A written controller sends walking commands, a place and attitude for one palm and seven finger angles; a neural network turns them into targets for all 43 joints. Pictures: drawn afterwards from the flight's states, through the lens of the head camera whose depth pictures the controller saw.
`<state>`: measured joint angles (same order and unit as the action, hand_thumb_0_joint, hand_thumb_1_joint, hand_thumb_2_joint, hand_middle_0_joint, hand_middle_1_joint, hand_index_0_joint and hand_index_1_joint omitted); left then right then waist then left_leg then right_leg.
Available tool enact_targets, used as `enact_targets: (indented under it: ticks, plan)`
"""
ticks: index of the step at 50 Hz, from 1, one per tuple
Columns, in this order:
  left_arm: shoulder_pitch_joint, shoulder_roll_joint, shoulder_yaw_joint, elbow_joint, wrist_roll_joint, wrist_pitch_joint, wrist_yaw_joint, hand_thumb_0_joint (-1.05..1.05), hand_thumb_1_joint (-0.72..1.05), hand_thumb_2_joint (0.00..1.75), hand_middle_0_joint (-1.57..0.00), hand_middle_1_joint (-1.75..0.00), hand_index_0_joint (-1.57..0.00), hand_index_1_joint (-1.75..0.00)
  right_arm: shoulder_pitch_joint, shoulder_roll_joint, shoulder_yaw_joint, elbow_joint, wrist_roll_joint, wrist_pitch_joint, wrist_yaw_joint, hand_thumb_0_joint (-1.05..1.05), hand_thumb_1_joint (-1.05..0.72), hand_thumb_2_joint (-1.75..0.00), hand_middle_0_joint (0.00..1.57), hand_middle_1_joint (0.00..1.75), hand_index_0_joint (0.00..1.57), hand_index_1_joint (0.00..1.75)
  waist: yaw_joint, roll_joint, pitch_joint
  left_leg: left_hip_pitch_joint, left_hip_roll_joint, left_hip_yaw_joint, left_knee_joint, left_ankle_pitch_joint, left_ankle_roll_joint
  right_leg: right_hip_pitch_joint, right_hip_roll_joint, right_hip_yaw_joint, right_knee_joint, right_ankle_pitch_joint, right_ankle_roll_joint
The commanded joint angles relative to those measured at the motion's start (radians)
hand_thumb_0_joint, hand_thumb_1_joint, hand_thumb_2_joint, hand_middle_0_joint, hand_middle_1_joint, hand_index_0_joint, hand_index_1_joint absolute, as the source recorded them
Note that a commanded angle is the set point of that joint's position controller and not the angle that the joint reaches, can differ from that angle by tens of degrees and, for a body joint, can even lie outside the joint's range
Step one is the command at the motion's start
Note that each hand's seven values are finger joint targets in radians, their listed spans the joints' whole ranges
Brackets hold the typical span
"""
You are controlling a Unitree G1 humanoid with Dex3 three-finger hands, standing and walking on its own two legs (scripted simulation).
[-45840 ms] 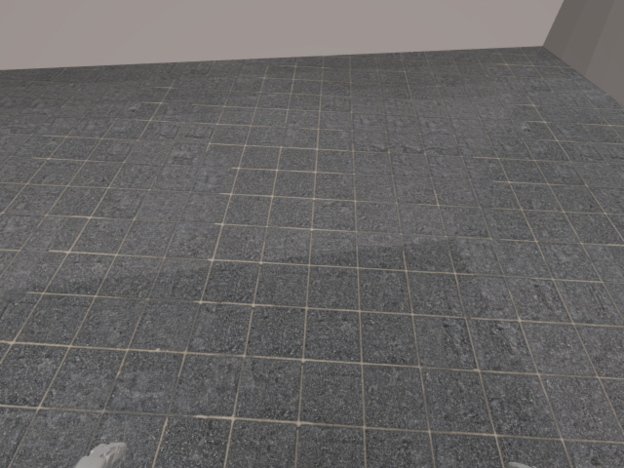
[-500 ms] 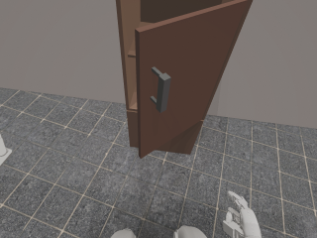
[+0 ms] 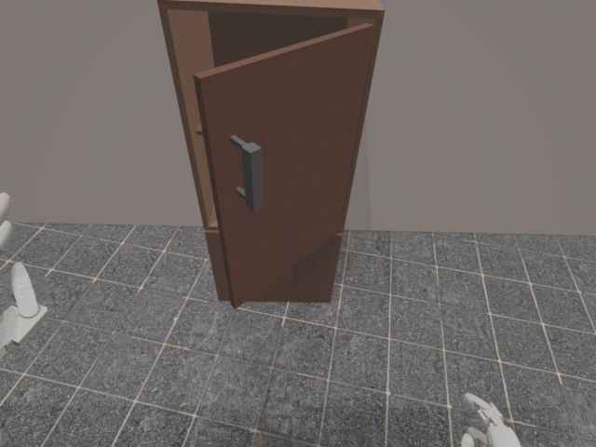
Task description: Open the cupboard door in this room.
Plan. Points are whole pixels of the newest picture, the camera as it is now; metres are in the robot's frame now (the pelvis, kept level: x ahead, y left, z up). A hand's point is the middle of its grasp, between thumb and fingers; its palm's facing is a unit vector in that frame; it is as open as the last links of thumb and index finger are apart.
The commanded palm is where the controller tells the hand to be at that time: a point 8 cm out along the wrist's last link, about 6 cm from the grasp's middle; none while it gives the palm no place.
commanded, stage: stop stepping back and stand still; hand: left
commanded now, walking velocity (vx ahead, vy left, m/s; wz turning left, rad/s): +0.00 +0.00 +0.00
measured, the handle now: (245, 173) +0.53 +0.11 +0.09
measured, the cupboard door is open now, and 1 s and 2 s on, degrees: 44 44 44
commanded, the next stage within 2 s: let the arm hang, fingers relaxed in 1.02 s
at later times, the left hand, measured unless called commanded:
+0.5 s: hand (31, 348) +0.17 +0.25 +0.16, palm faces +0.36 -0.82 -0.44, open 7.4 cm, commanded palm +0.10 +0.30 +0.19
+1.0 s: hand out of the picture +0.14 +0.28 +0.16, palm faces +0.40 -0.80 -0.44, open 7.4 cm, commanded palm +0.08 +0.32 +0.19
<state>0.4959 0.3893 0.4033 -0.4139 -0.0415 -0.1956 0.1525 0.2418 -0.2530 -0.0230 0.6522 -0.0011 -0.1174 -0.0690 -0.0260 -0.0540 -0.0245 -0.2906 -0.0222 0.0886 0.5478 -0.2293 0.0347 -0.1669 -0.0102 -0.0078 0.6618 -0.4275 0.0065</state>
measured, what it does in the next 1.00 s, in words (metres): shifts its weight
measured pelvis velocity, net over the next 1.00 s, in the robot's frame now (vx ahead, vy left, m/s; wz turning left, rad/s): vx -0.07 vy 0.02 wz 0.00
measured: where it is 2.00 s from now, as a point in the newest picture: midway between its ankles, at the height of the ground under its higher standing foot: outside the picture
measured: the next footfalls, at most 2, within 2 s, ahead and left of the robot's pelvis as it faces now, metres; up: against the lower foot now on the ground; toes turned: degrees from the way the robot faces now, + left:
none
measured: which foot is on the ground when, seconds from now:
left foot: down 0.00-1.00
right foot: down 0.00-1.00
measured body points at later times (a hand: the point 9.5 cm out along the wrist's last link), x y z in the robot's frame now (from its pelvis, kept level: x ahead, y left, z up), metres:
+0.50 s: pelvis -0.04 +0.00 +0.01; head -0.03 +0.01 +0.46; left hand +0.15 +0.29 +0.19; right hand +0.12 -0.23 -0.07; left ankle -0.01 +0.12 -0.73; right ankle -0.06 -0.09 -0.73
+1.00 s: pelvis -0.07 +0.02 +0.02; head -0.05 +0.03 +0.47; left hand +0.11 +0.32 +0.19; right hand +0.10 -0.21 -0.07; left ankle -0.01 +0.12 -0.73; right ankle -0.06 -0.09 -0.73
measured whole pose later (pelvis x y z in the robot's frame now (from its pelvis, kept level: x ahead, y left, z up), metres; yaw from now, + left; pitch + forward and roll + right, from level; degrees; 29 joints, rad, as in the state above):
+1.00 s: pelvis -0.07 +0.02 +0.02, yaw +0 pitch -1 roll -1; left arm 0.52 0.38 0.38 -0.44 -0.02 -0.20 0.14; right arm 0.23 -0.19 0.03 0.63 -0.01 -0.14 -0.07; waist 0.01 0.00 0.04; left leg -0.26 -0.01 0.00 0.41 -0.14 0.03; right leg -0.16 0.03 -0.03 0.36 -0.18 -0.01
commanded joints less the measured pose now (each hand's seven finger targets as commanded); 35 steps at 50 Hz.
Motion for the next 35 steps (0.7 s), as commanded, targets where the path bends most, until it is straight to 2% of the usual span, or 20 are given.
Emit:
enact_targets:
  ticks: [1,3,4,5,6,7,8,9,11,12,13,14,15,16,17,18,19,23,28,35]
  plan:
    - [-0.013,0.219,0.144,-0.317,0.008,-0.081,0.019,0.00,0.90,0.90,-0.20,-0.30,-0.20,-0.30,-0.116,-0.095,-0.017,-0.171,-0.004,-0.076,0.008,0.00,-0.90,-0.90,0.20,0.30,0.20,0.30,0.028,0.254,0.021,-0.063,0.222,-0.269,-0.259,0.059,0.088,-0.016,0.008,-0.016,-0.071,-0.003,0.002]
    - [0.028,0.250,0.193,-0.329,0.008,-0.085,0.022,0.00,0.90,0.90,-0.20,-0.30,-0.20,-0.30,-0.119,-0.092,-0.018,-0.188,-0.002,-0.070,0.006,0.00,-0.90,-0.90,0.20,0.30,0.20,0.30,0.033,0.224,0.019,-0.140,0.156,-0.185,-0.240,-0.133,0.037,0.068,0.000,-0.015,-0.219,0.117,-0.016]
    - [0.050,0.234,0.185,-0.300,0.005,-0.086,0.021,0.00,0.90,0.90,-0.20,-0.30,-0.20,-0.30,-0.125,-0.076,-0.014,-0.194,-0.003,-0.064,0.006,0.00,-0.90,-0.90,0.20,0.30,0.20,0.30,0.024,0.172,0.016,-0.142,0.113,-0.150,-0.188,-0.164,0.011,0.055,-0.029,0.047,-0.283,0.133,-0.035]
    - [0.074,0.227,0.187,-0.273,-0.001,-0.087,0.020,0.00,0.90,0.90,-0.20,-0.30,-0.20,-0.30,-0.116,-0.069,-0.020,-0.195,-0.003,-0.056,0.010,0.00,-0.90,-0.90,0.20,0.30,0.20,0.30,0.021,0.065,0.006,-0.100,0.064,-0.112,-0.065,-0.138,-0.011,-0.012,-0.092,0.171,-0.367,0.078,-0.066]
    - [0.101,0.207,0.174,-0.247,-0.007,-0.082,0.017,0.00,0.90,0.90,-0.20,-0.30,-0.20,-0.30,-0.105,-0.068,-0.030,-0.191,-0.001,-0.045,0.016,0.00,-0.90,-0.90,0.20,0.30,0.20,0.30,0.017,-0.038,0.010,-0.072,0.027,-0.100,0.094,-0.094,-0.032,-0.093,-0.187,0.337,-0.458,0.002,-0.110]
    - [0.096,0.196,0.166,-0.228,-0.012,-0.078,0.017,0.00,0.90,0.90,-0.20,-0.30,-0.20,-0.30,-0.093,-0.071,-0.035,-0.174,0.003,-0.036,0.016,0.00,-0.90,-0.90,0.20,0.30,0.20,0.30,0.021,-0.085,0.027,-0.074,0.019,-0.103,0.231,-0.094,-0.044,-0.146,-0.256,0.396,-0.494,0.020,-0.148]
    - [0.085,0.188,0.160,-0.201,-0.012,-0.077,0.018,0.00,0.90,0.90,-0.20,-0.30,-0.20,-0.30,-0.098,-0.071,-0.033,-0.168,0.005,-0.034,0.014,0.00,-0.90,-0.90,0.20,0.30,0.20,0.30,0.023,-0.066,0.027,-0.099,0.025,-0.121,0.308,-0.136,-0.043,-0.146,-0.266,0.388,-0.480,0.112,-0.161]
    - [0.049,0.183,0.146,-0.198,-0.006,-0.079,0.019,0.00,0.90,0.90,-0.20,-0.30,-0.20,-0.30,-0.089,-0.067,-0.024,-0.163,0.002,-0.035,0.014,0.00,-0.90,-0.90,0.20,0.30,0.20,0.30,0.015,-0.064,0.011,-0.132,0.043,-0.135,0.281,-0.141,-0.040,-0.070,-0.258,0.333,-0.429,0.235,-0.162]
    - [-0.029,0.165,0.116,-0.147,0.003,-0.078,0.018,0.00,0.90,0.90,-0.20,-0.30,-0.20,-0.30,-0.086,-0.058,-0.008,-0.152,0.003,-0.044,0.004,0.00,-0.90,-0.90,0.20,0.30,0.20,0.30,0.004,-0.044,0.007,-0.072,0.060,-0.118,0.068,-0.074,-0.028,-0.014,-0.191,0.203,-0.336,0.385,-0.113]
    - [-0.058,0.159,0.103,-0.127,0.006,-0.077,0.020,0.00,0.90,0.90,-0.20,-0.30,-0.20,-0.30,-0.085,-0.060,-0.006,-0.141,0.004,-0.050,-0.003,0.00,-0.90,-0.90,0.20,0.30,0.20,0.30,0.001,-0.016,-0.004,0.011,0.046,-0.096,-0.044,0.028,-0.022,-0.013,-0.145,0.147,-0.300,0.413,-0.079]
    - [-0.101,0.148,0.075,-0.132,0.005,-0.072,0.016,0.00,0.90,0.90,-0.20,-0.30,-0.20,-0.30,-0.104,-0.071,-0.010,-0.138,0.006,-0.060,-0.012,0.00,-0.90,-0.90,0.20,0.30,0.20,0.30,0.007,0.030,-0.009,0.091,0.055,-0.114,-0.109,0.126,-0.016,-0.037,-0.100,0.114,-0.270,0.407,-0.044]
    - [-0.109,0.155,0.073,-0.151,0.009,-0.071,0.017,0.00,0.90,0.90,-0.20,-0.30,-0.20,-0.30,-0.106,-0.084,-0.016,-0.141,0.004,-0.067,-0.018,0.00,-0.90,-0.90,0.20,0.30,0.20,0.30,0.023,0.093,-0.026,0.143,0.100,-0.159,-0.143,0.244,0.001,-0.047,-0.054,0.092,-0.239,0.394,-0.015]
    - [-0.116,0.157,0.064,-0.162,0.012,-0.071,0.016,0.00,0.90,0.90,-0.20,-0.30,-0.20,-0.30,-0.104,-0.090,-0.018,-0.147,0.006,-0.069,-0.020,0.00,-0.90,-0.90,0.20,0.30,0.20,0.30,0.032,0.108,-0.039,0.168,0.139,-0.194,-0.142,0.300,0.018,-0.056,-0.027,0.084,-0.242,0.361,0.003]
    - [-0.123,0.163,0.057,-0.195,0.012,-0.072,0.013,0.00,0.90,0.90,-0.20,-0.30,-0.20,-0.30,-0.104,-0.097,-0.022,-0.156,0.010,-0.071,-0.018,0.00,-0.90,-0.90,0.20,0.30,0.20,0.30,0.037,0.084,-0.050,0.175,0.145,-0.189,-0.132,0.293,0.020,-0.044,-0.022,0.091,-0.266,0.345,0.011]
    - [-0.090,0.171,0.074,-0.189,0.019,-0.062,0.014,0.00,0.90,0.90,-0.20,-0.30,-0.20,-0.30,-0.095,-0.096,-0.024,-0.161,0.008,-0.072,-0.017,0.00,-0.90,-0.90,0.20,0.30,0.20,0.30,0.031,0.057,-0.053,0.175,0.119,-0.159,-0.088,0.387,0.015,-0.014,-0.014,0.089,-0.258,0.483,0.002]
    - [-0.075,0.200,0.097,-0.216,0.018,-0.061,0.012,0.00,0.90,0.90,-0.20,-0.30,-0.20,-0.30,-0.105,-0.086,-0.013,-0.156,0.000,-0.072,-0.017,0.00,-0.90,-0.90,0.20,0.30,0.20,0.30,0.030,0.129,-0.089,0.163,0.107,-0.155,-0.095,0.436,0.006,0.016,-0.027,0.069,-0.228,0.539,-0.001]
    - [-0.071,0.194,0.090,-0.261,0.017,-0.065,0.009,0.00,0.90,0.90,-0.20,-0.30,-0.20,-0.30,-0.111,-0.072,-0.004,-0.168,0.003,-0.070,-0.013,0.00,-0.90,-0.90,0.20,0.30,0.20,0.30,0.032,0.129,-0.105,0.149,0.109,-0.160,-0.107,0.449,0.003,0.052,-0.025,0.055,-0.218,0.543,0.000]
    - [0.012,0.232,0.149,-0.317,0.008,-0.072,0.015,0.00,0.90,0.90,-0.20,-0.30,-0.20,-0.30,-0.124,-0.075,-0.008,-0.188,-0.001,-0.072,-0.006,0.00,-0.90,-0.90,0.20,0.30,0.20,0.30,0.043,0.145,-0.094,0.064,0.098,-0.170,-0.165,0.265,-0.008,0.092,-0.013,0.051,-0.261,0.389,-0.005]
    - [0.115,0.205,0.170,-0.242,-0.009,-0.074,0.015,0.00,0.90,0.90,-0.20,-0.30,-0.20,-0.30,-0.120,-0.067,-0.011,-0.191,-0.003,-0.054,-0.003,0.00,-0.90,-0.90,0.20,0.30,0.20,0.30,0.032,0.142,-0.059,0.024,0.082,-0.157,-0.173,0.110,-0.022,0.054,-0.023,0.078,-0.331,0.303,-0.016]
    - [0.015,0.155,0.086,-0.186,-0.002,-0.067,0.007,0.00,0.90,0.90,-0.20,-0.30,-0.20,-0.30,-0.114,-0.082,-0.014,-0.179,0.005,-0.056,-0.012,0.00,-0.90,-0.90,0.20,0.30,0.20,0.30,0.020,0.107,-0.011,0.041,0.090,-0.168,-0.222,-0.036,-0.017,-0.021,-0.002,0.065,-0.374,0.182,-0.001]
